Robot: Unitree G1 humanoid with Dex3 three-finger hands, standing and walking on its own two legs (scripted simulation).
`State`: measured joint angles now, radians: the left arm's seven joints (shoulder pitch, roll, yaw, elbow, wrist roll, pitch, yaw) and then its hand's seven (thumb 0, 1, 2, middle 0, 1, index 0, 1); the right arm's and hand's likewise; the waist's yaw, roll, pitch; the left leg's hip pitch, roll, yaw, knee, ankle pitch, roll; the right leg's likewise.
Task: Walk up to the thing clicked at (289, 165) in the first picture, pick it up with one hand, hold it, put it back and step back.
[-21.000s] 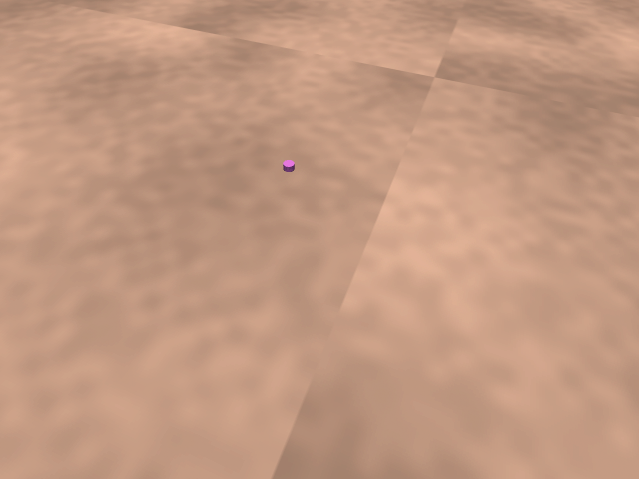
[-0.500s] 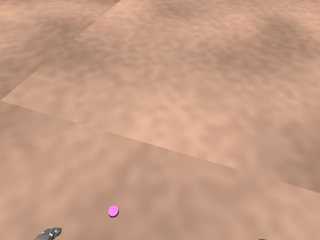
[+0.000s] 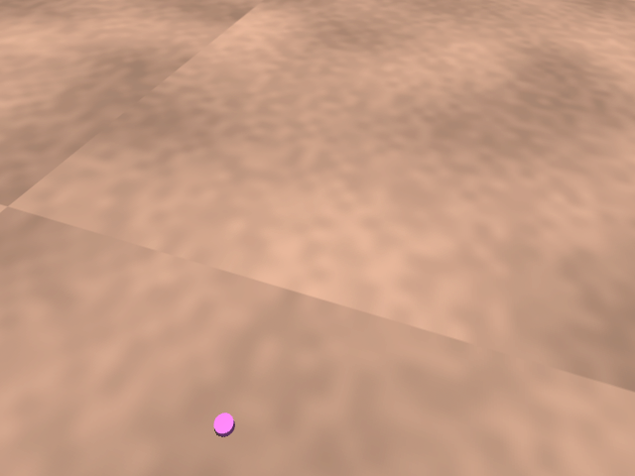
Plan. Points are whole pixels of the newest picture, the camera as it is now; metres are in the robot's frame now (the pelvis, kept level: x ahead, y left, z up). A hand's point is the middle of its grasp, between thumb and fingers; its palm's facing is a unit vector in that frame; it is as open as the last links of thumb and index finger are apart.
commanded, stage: walk up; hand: left
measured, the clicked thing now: (224, 424) +0.39 +0.24 -0.76
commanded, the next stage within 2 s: none
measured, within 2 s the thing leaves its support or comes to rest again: neither
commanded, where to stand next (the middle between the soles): +0.01 +0.00 m, yaw +2 degrees
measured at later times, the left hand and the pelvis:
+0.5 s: hand out of the picture +0.08 +0.25 -0.16, palm faces -0.04 -0.94 -0.33, open 7.4 cm; pelvis -0.01 +0.01 +0.00, yaw -1 degrees
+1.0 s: hand out of the picture +0.11 +0.24 -0.16, palm faces -0.06 -0.87 -0.48, open 7.4 cm; pelvis +0.02 -0.04 -0.02, yaw -2 degrees
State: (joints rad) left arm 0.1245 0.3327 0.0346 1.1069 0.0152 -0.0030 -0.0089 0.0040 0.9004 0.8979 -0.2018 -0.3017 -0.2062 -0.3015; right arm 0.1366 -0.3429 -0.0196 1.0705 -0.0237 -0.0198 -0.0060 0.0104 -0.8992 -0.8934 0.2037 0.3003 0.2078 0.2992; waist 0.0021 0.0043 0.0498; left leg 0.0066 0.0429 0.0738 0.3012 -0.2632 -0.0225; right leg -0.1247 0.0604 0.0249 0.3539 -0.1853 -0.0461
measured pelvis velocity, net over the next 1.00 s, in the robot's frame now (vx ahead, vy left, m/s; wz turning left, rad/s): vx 0.02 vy -0.04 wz -0.03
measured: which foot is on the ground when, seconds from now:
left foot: down 0.00-0.86, up 0.88-1.00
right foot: down 0.00-0.64, up 0.66-0.82, down 0.84-1.00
